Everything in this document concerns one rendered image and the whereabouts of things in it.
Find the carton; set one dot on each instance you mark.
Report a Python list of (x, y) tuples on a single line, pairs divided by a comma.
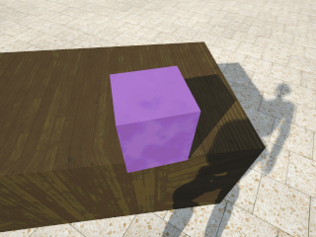
[(156, 117)]

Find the pedestal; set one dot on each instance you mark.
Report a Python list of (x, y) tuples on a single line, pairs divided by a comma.
[(60, 157)]

